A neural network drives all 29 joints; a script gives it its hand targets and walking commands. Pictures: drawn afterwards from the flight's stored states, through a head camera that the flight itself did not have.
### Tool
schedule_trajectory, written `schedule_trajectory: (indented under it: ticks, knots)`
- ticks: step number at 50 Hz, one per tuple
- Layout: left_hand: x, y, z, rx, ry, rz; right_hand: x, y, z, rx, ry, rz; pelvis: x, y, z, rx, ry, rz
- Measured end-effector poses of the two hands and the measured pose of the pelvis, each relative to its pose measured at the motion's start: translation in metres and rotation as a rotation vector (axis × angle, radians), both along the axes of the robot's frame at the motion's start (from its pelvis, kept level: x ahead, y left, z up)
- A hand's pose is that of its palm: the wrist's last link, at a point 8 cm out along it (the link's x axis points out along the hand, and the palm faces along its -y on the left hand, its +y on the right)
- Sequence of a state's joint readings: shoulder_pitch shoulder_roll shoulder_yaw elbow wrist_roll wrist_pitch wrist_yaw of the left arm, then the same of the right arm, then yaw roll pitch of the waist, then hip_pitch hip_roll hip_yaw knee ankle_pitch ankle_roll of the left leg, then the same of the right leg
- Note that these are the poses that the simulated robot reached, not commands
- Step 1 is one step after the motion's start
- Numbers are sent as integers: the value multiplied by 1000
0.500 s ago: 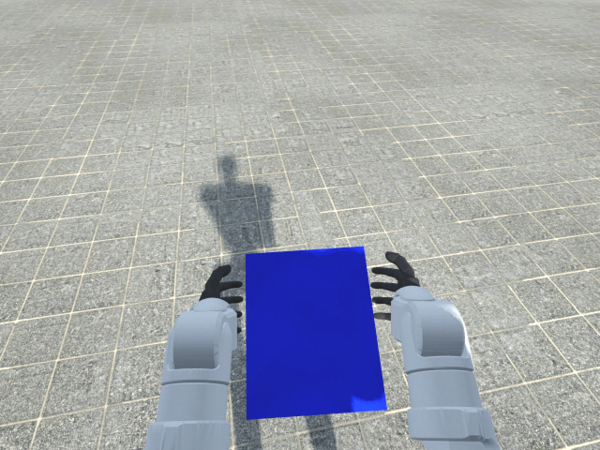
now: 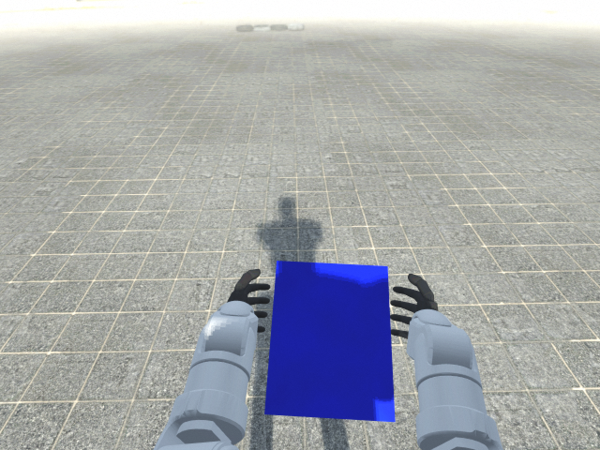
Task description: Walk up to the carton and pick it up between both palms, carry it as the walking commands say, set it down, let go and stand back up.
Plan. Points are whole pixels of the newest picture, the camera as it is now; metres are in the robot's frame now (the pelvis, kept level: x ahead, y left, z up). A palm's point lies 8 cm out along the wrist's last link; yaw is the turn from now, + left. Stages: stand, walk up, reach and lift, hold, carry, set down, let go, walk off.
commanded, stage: hold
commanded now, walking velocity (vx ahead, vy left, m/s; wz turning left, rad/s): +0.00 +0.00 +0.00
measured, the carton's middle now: (326, 340) +0.34 -0.08 -0.04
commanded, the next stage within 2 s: set down in 0.08 s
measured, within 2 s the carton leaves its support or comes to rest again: neither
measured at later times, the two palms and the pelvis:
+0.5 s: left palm (233, 327) +0.34 +0.07 +0.03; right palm (407, 331) +0.28 -0.19 +0.03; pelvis +0.00 +0.01 +0.00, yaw -1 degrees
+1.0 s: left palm (246, 354) +0.36 +0.05 -0.07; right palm (401, 358) +0.30 -0.20 -0.06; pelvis +0.01 +0.02 -0.02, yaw -1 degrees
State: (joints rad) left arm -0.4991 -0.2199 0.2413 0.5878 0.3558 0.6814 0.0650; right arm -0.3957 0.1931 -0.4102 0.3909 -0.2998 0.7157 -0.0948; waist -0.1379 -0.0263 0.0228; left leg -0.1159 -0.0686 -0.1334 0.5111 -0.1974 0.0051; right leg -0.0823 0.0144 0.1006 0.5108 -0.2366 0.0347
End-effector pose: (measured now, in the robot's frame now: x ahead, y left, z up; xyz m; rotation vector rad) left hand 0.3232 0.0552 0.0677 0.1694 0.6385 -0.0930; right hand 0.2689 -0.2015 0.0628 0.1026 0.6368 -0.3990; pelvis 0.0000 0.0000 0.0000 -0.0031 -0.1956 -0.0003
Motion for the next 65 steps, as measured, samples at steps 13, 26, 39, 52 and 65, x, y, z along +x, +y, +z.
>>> schedule_trajectory:
  ticks: [13,26,39,52,65]
  knots:
    - [9,4,7,26,23,-5,5,6,9,-18,27,13,-10,-11,1,-13,-2,6]
    - [16,13,-48,-1,79,-21,13,15,-33,-62,90,1,3,13,0,-10,83,-24]
    - [25,8,-100,-29,75,-8,17,10,-83,-55,82,3,15,28,-9,-10,262,-32]
    - [34,-2,-149,-39,59,33,30,1,-132,-48,66,2,10,12,-30,-11,449,-16]
    - [50,-5,-202,-37,50,59,47,0,-182,-34,41,-29,-8,-6,-67,-18,592,-8]
